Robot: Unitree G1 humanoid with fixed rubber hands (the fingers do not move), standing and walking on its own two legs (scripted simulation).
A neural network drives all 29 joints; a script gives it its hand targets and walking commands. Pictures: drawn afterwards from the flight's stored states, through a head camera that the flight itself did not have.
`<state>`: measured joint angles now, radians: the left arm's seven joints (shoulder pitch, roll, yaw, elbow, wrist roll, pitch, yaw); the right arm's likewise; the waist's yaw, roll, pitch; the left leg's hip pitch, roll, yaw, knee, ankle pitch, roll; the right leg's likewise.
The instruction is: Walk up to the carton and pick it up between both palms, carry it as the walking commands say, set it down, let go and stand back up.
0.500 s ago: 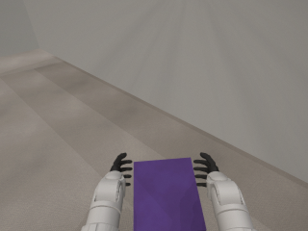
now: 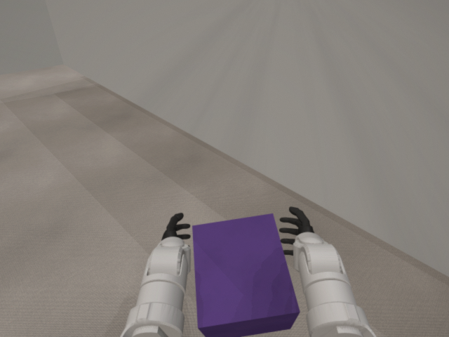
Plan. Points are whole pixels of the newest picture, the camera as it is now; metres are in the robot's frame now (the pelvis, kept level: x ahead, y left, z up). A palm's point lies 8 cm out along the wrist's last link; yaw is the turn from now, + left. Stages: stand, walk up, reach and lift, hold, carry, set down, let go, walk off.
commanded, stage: hold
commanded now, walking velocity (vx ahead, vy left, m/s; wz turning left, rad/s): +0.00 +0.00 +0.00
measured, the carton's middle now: (241, 277) +0.30 +0.00 -0.05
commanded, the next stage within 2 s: carry in 0.86 s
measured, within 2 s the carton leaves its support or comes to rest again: neither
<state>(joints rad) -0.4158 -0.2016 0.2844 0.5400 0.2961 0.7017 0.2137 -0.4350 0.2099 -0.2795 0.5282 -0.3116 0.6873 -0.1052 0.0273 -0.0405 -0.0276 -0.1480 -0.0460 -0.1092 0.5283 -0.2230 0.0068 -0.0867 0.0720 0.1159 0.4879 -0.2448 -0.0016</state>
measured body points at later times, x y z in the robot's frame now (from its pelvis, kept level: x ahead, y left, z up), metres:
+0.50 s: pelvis +0.01 +0.01 +0.00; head -0.06 +0.03 +0.45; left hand +0.32 +0.14 +0.04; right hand +0.31 -0.13 +0.06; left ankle +0.05 +0.11 -0.73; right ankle +0.02 -0.12 -0.73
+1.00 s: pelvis +0.00 -0.01 +0.00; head -0.05 +0.00 +0.44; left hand +0.31 +0.13 +0.04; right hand +0.32 -0.13 +0.06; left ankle +0.05 +0.11 -0.73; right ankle +0.02 -0.13 -0.74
